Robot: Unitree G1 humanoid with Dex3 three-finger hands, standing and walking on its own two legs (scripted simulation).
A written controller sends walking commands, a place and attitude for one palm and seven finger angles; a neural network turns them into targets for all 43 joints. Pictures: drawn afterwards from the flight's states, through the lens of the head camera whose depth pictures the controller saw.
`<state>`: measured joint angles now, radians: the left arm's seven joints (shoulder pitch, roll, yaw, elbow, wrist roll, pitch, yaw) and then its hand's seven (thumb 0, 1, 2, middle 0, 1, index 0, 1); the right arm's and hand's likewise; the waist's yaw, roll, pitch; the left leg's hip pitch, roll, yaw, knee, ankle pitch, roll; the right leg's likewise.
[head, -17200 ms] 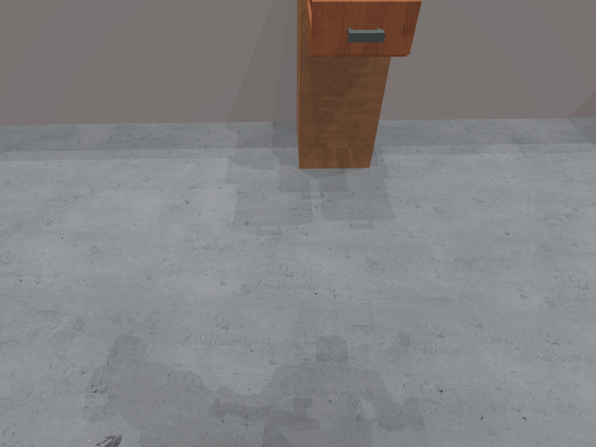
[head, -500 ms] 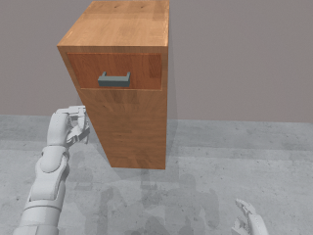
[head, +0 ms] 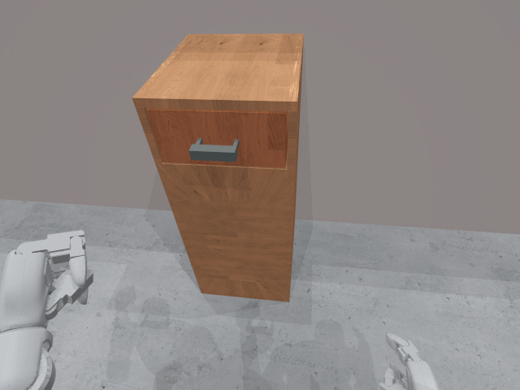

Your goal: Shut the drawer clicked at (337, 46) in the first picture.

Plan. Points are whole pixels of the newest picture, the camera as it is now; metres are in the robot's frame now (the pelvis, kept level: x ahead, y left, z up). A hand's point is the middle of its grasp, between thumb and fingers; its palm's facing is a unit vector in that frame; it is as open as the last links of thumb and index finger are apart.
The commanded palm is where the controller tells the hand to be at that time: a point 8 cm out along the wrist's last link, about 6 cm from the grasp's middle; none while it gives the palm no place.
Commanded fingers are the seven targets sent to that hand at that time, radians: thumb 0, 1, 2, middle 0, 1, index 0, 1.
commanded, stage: draw the hand back to the body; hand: left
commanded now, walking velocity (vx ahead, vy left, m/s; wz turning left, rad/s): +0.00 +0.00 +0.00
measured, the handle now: (215, 147) +0.63 +0.20 +0.03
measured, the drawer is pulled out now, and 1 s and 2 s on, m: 0.00 0.00 0.00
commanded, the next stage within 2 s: step back with the hand held close in 0.24 s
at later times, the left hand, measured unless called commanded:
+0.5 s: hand (63, 289) +0.17 +0.25 +0.16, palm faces +0.42 -0.79 -0.44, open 3.2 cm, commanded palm +0.12 +0.28 +0.17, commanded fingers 0.00 0.90 0.90 -1.40 -1.60 -1.40 -1.60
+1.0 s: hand (29, 346) +0.11 +0.26 +0.15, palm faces +0.40 -0.79 -0.47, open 3.2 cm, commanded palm +0.05 +0.29 +0.17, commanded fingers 0.00 0.90 0.90 -1.40 -1.60 -1.40 -1.60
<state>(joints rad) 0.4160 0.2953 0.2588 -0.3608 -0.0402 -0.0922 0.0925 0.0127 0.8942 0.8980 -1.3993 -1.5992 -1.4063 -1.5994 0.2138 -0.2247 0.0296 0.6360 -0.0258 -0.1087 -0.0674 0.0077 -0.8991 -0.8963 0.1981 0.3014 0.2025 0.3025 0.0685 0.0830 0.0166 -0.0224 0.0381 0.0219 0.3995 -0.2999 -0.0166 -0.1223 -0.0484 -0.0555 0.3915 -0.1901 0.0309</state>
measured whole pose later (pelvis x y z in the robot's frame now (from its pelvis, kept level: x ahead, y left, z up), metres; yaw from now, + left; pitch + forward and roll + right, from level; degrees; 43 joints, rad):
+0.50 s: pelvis -0.02 +0.00 +0.00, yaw -1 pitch -2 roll -1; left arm 0.52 0.31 0.36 -0.43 -0.02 -0.19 0.11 0.01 0.89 0.90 -1.40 -1.60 -1.41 -1.60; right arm 0.20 -0.22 0.02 0.60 -0.03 -0.11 -0.07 0.01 -0.90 -0.90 0.20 0.30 0.20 0.30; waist 0.03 0.07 0.01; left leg -0.11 0.05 0.03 0.44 -0.29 -0.01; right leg -0.19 -0.04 -0.05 0.38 -0.15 0.03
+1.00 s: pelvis -0.08 +0.01 -0.02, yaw -1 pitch +0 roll +0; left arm 0.59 0.34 0.38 -0.53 0.00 -0.25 0.14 0.01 0.89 0.90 -1.40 -1.60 -1.41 -1.60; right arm 0.20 -0.20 0.00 0.54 -0.01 -0.07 -0.09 0.01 -0.90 -0.90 0.20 0.30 0.20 0.30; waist 0.01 0.01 0.02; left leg -0.32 0.01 0.04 0.60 -0.27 0.02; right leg -0.40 -0.08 -0.02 0.52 -0.12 0.05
